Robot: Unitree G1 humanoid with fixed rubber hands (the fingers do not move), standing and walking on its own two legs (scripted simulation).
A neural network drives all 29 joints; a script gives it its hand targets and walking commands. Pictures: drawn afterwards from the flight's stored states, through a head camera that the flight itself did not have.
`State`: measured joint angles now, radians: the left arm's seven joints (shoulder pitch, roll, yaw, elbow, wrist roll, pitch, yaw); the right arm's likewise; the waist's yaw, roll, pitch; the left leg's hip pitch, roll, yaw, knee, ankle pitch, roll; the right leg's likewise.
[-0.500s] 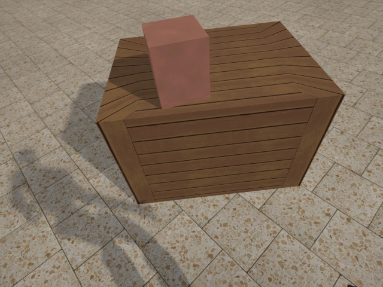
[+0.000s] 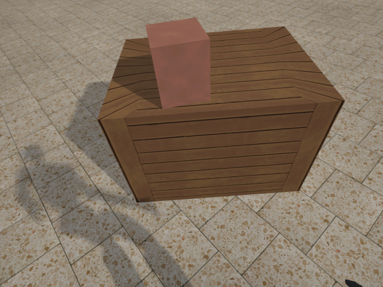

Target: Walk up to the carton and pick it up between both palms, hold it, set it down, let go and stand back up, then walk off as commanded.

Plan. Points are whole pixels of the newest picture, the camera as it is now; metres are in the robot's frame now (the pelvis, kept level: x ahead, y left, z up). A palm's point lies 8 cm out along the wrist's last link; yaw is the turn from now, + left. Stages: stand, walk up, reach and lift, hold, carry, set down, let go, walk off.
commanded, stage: walk off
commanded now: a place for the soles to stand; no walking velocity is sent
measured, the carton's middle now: (179, 63) +0.91 +0.11 +0.02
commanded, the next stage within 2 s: stand in 0.22 s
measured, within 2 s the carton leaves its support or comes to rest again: neither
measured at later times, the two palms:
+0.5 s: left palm out of the picture +0.09 +0.32 -0.07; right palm out of the picture +0.14 -0.31 -0.09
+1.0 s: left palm out of the picture +0.05 +0.33 -0.08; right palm out of the picture +0.10 -0.31 -0.09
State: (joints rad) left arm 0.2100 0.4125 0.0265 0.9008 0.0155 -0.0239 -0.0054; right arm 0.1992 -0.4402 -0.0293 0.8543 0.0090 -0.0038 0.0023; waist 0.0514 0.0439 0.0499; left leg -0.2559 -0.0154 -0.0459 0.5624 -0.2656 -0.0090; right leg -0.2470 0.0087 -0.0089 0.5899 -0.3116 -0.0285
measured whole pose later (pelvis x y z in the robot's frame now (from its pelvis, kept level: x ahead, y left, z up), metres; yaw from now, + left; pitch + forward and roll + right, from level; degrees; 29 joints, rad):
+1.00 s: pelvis +0.00 +0.01 +0.01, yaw +0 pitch +1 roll +0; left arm 0.20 0.39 0.03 1.01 0.02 -0.03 -0.01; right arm 0.20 -0.44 -0.03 0.95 0.01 -0.03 0.01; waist 0.05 0.04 -0.06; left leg -0.25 -0.01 -0.04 0.40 -0.18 -0.01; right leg -0.23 0.01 -0.01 0.40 -0.19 -0.01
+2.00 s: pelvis +0.00 +0.01 +0.01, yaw +0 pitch +2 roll +0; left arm 0.20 0.39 0.03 1.04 0.02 -0.04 -0.01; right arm 0.20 -0.44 -0.03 0.98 0.01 -0.03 0.01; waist 0.05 0.04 -0.06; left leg -0.25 -0.01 -0.04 0.39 -0.17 -0.01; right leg -0.23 0.01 0.00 0.38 -0.19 -0.01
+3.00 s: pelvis +0.00 +0.01 +0.01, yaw +0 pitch +1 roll +0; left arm 0.20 0.39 0.03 1.05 0.02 -0.03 -0.01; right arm 0.20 -0.44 -0.03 0.99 0.01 -0.03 0.01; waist 0.05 0.03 -0.06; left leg -0.25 -0.01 -0.04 0.39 -0.16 -0.01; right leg -0.23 0.01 0.00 0.38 -0.18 -0.01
